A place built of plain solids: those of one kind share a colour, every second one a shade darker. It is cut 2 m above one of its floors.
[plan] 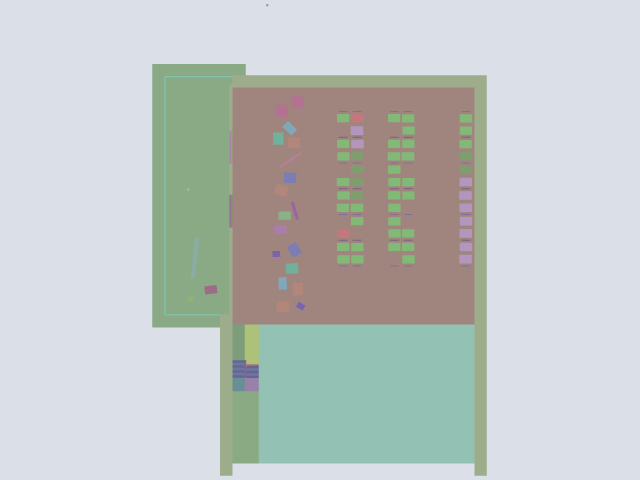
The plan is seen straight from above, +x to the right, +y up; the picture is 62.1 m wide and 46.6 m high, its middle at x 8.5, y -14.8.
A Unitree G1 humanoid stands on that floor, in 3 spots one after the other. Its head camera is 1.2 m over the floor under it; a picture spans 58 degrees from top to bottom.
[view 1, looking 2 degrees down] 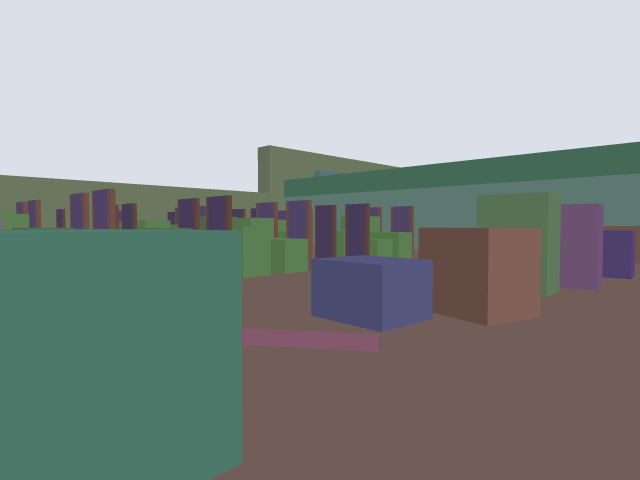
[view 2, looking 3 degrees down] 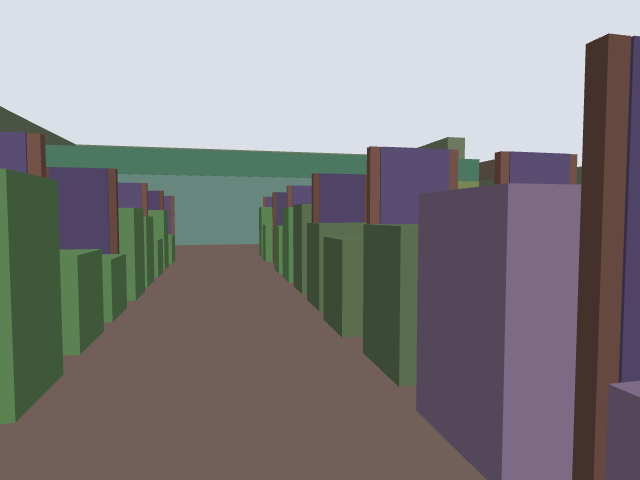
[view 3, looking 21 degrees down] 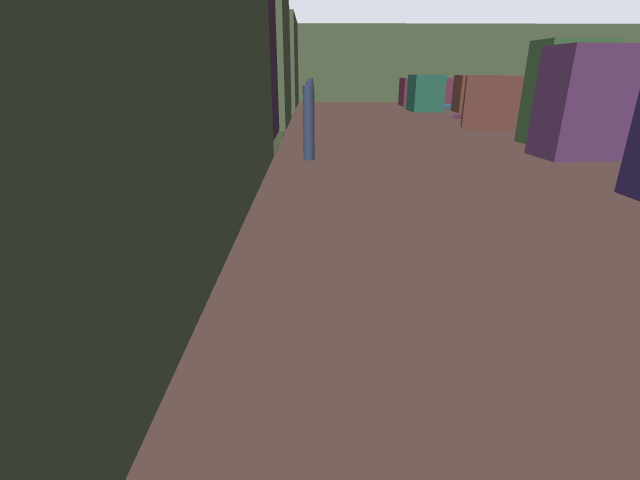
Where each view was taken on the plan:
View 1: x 2.20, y -4.30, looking -46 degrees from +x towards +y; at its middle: rack_web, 14.56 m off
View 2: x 13.91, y -3.48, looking -103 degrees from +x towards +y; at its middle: load_bales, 5.46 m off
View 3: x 0.60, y -20.40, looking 89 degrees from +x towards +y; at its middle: floor_hall_concrete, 3.35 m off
